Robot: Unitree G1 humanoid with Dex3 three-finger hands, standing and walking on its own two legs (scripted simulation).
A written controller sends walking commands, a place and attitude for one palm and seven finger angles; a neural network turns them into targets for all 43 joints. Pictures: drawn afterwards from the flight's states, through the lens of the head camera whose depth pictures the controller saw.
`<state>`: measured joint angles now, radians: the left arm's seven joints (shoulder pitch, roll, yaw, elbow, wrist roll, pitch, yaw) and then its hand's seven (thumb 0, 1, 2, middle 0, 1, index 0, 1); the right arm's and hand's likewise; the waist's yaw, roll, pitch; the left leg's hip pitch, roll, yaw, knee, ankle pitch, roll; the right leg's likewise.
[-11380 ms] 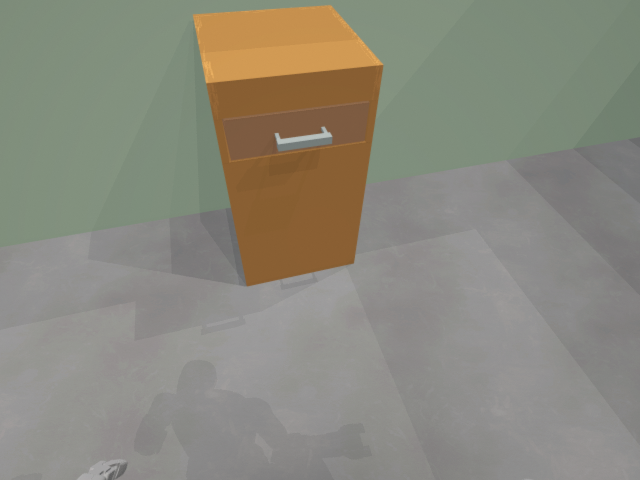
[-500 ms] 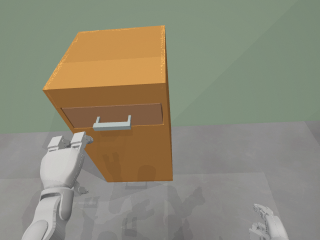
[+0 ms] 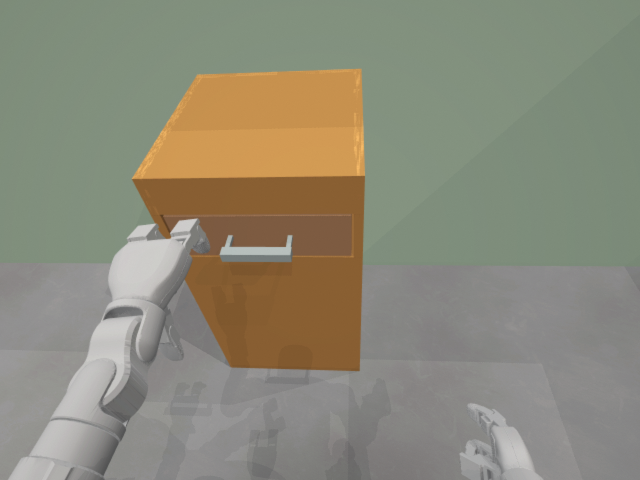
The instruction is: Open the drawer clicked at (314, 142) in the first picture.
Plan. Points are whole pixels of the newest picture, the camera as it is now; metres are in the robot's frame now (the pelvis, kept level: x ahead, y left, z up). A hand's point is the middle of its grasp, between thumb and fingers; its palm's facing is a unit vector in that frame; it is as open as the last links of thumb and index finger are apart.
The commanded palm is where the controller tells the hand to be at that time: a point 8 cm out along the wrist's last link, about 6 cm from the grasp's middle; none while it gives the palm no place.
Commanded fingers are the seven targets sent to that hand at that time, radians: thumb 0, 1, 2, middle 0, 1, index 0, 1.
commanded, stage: raise the hand with hooked fingers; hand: left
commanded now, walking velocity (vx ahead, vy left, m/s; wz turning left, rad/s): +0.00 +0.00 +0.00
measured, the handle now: (258, 247) +0.56 +0.22 -0.12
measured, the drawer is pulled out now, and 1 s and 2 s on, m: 0.00 0.00 0.00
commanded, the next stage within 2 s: move the hooked fingers above the handle in 0.26 s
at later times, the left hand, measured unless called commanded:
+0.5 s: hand (167, 296) +0.32 +0.26 +0.06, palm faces +0.01 -0.11 -0.99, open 13.8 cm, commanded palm +0.30 +0.26 +0.12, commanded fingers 0.00 -0.50 0.30 -0.30 -1.20 -0.30 -1.20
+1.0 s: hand (215, 274) +0.39 +0.23 +0.01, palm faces -0.04 -0.08 -1.00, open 13.8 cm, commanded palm +0.38 +0.24 +0.07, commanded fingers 0.00 -0.50 0.30 -0.30 -1.20 -0.30 -1.20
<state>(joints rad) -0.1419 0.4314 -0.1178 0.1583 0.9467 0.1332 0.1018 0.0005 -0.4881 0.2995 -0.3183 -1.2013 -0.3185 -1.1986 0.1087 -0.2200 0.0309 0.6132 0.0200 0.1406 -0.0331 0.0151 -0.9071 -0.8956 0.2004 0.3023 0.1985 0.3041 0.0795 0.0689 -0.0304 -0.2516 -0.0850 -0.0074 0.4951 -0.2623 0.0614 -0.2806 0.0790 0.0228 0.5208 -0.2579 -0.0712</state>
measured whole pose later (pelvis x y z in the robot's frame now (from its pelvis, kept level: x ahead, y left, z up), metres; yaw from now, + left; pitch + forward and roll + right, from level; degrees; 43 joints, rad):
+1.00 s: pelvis +0.02 +0.01 -0.01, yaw +0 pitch +11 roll +0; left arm -0.39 0.39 -0.12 0.56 1.03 -0.03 0.24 0.00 -0.49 0.30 -0.32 -1.20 -0.32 -1.20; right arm 0.22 -0.25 -0.04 0.65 0.01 0.15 -0.04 0.01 -0.91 -0.90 0.20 0.30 0.20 0.30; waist 0.02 0.04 -0.09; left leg -0.48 -0.09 0.00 0.65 -0.34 0.08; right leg -0.50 0.08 0.02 0.65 -0.33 -0.06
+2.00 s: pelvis +0.01 +0.01 -0.06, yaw -2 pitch +25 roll -2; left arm -0.90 0.43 -0.01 1.22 1.10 0.07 0.49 0.00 -0.49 0.30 -0.33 -1.21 -0.33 -1.24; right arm 0.36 -0.25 -0.04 0.72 -0.04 0.12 0.03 0.01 -0.91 -0.90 0.20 0.30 0.20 0.30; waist -0.15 0.07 -0.18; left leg -0.94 -0.05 0.01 0.95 -0.45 0.08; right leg -0.94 0.11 0.00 0.90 -0.40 -0.06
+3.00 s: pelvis +0.02 +0.01 -0.05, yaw +0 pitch +23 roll -3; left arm -0.80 0.39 -0.08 1.11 1.09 -0.04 0.46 0.00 -0.49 0.30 -0.32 -1.20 -0.32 -1.20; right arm 0.35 -0.25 -0.06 0.72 -0.05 0.11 0.01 0.01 -0.91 -0.90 0.20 0.30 0.20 0.30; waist -0.12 0.06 -0.19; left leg -0.88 -0.06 -0.02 0.93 -0.45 0.07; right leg -0.86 0.11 -0.03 0.86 -0.41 -0.06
